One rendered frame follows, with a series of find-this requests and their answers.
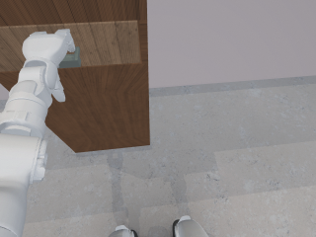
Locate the handle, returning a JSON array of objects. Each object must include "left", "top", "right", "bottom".
[{"left": 59, "top": 46, "right": 81, "bottom": 69}]

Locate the robot shin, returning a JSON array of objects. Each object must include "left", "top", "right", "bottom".
[
  {"left": 116, "top": 225, "right": 128, "bottom": 231},
  {"left": 178, "top": 215, "right": 191, "bottom": 223}
]

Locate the cabinet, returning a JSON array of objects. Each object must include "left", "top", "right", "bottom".
[{"left": 0, "top": 0, "right": 150, "bottom": 153}]

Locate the left robot hand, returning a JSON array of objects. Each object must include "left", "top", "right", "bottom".
[{"left": 22, "top": 29, "right": 76, "bottom": 103}]

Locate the robot left forearm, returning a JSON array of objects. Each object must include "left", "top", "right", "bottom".
[{"left": 0, "top": 56, "right": 58, "bottom": 140}]

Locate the robot left upper arm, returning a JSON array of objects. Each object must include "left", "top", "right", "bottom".
[{"left": 0, "top": 133, "right": 48, "bottom": 237}]

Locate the robot left shin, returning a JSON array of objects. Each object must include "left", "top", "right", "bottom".
[{"left": 116, "top": 225, "right": 128, "bottom": 231}]

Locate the robot right shin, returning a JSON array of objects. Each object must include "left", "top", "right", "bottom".
[{"left": 178, "top": 215, "right": 191, "bottom": 223}]

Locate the drawer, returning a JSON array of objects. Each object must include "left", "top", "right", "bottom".
[{"left": 0, "top": 20, "right": 140, "bottom": 72}]

